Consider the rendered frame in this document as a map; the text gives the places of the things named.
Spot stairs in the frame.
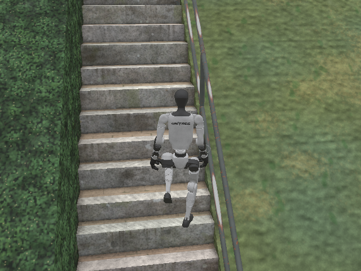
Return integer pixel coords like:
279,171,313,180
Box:
76,0,219,271

